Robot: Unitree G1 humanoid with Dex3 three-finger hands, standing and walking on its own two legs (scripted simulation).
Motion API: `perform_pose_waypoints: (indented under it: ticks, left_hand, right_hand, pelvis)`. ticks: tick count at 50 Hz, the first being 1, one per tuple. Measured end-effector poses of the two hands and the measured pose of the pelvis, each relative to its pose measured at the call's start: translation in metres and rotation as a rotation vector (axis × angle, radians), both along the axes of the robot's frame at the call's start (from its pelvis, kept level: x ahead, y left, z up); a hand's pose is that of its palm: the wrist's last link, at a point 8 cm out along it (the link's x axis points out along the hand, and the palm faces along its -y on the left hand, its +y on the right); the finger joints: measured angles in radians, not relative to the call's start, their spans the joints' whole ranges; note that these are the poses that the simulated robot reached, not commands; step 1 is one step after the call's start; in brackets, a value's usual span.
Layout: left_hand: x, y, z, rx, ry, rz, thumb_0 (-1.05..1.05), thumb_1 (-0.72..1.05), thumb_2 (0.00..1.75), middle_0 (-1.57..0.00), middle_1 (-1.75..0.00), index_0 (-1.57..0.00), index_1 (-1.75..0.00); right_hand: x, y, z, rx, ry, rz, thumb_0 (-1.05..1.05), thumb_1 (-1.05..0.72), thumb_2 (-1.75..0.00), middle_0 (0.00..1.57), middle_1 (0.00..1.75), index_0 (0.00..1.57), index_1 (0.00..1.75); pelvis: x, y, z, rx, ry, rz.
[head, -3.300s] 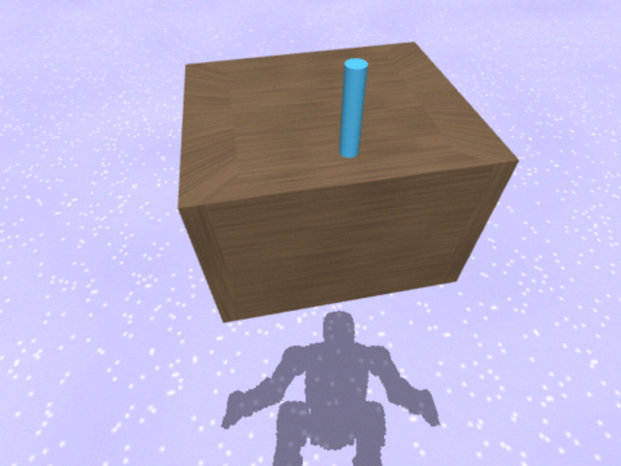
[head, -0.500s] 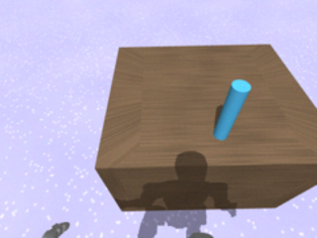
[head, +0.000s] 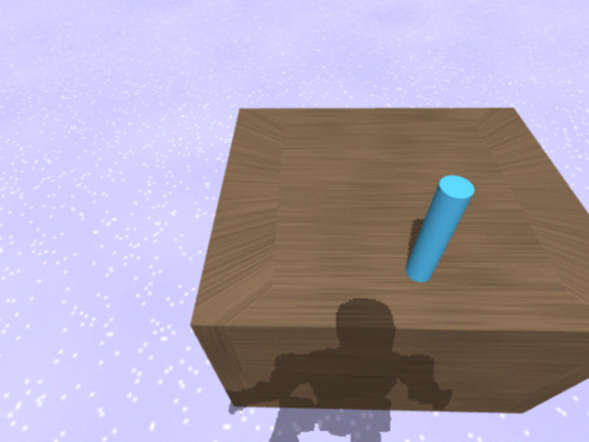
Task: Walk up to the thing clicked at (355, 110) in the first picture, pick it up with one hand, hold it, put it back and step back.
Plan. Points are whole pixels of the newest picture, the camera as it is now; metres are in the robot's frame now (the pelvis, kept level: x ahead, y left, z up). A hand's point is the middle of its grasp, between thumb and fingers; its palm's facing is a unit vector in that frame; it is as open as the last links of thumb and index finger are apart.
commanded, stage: walk up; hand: right
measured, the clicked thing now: (434, 234) +0.48 -0.23 -0.05
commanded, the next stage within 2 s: stand in 0.38 s
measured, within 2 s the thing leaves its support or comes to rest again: neither
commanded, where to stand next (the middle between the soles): +0.04 +0.00 m, yaw -2 degrees
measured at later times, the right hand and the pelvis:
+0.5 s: hand out of the picture +0.09 -0.25 -0.16, palm faces -0.02 +0.94 -0.33, open 7.4 cm; pelvis +0.01 +0.00 +0.00, yaw +0 degrees
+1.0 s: hand out of the picture +0.09 -0.26 -0.16, palm faces -0.03 +0.94 -0.33, open 7.4 cm; pelvis +0.02 -0.01 +0.00, yaw +1 degrees
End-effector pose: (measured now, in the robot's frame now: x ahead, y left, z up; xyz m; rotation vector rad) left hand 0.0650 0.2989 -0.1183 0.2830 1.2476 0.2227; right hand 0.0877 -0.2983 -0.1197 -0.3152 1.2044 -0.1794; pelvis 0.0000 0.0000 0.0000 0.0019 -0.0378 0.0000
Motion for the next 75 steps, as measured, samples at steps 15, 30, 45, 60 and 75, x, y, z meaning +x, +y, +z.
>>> perform_pose_waypoints:
  ticks: [15, 30, 45, 60, 75]
  left_hand:
    - [0.013, -0.003, 0.001, -0.005, -0.009, -0.004, 0.01, 0.90, 0.90, -0.20, -0.30, -0.21, -0.30]
    - [0.028, -0.004, 0.003, 0.005, -0.022, -0.033, 0.01, 0.90, 0.90, -0.20, -0.30, -0.21, -0.30]
    - [0.026, -0.007, 0.005, 0.013, -0.012, -0.030, 0.01, 0.90, 0.90, -0.20, -0.30, -0.21, -0.30]
    - [0.024, -0.012, 0.004, 0.012, 0.001, -0.024, 0.01, 0.90, 0.90, -0.21, -0.30, -0.21, -0.30]
    - [0.029, -0.013, 0.004, 0.010, -0.013, -0.025, 0.01, 0.90, 0.90, -0.21, -0.30, -0.21, -0.30]
  right_hand:
    - [-0.003, 0.003, -0.002, 0.006, 0.026, -0.018, 0.00, -0.91, -0.90, 0.21, 0.30, 0.20, 0.30]
    - [-0.004, 0.000, -0.001, 0.000, 0.028, -0.026, 0.00, -0.91, -0.90, 0.21, 0.30, 0.20, 0.30]
    - [0.002, -0.006, -0.001, 0.000, 0.026, -0.016, 0.00, -0.91, -0.90, 0.21, 0.30, 0.20, 0.30]
    - [0.003, -0.010, -0.003, 0.001, 0.039, -0.010, 0.00, -0.91, -0.90, 0.21, 0.30, 0.20, 0.30]
    - [0.004, -0.011, -0.002, -0.004, 0.039, -0.010, 0.00, -0.91, -0.90, 0.21, 0.30, 0.20, 0.30]
  pelvis:
    - [0.007, 0.001, 0.002, 0.000, 0.005, 0.002]
    - [0.015, -0.001, 0.002, 0.000, 0.003, 0.004]
    - [0.019, -0.007, 0.002, -0.002, 0.004, 0.007]
    - [0.022, -0.011, 0.002, -0.004, 0.007, 0.011]
    - [0.024, -0.012, 0.002, -0.004, 0.008, 0.011]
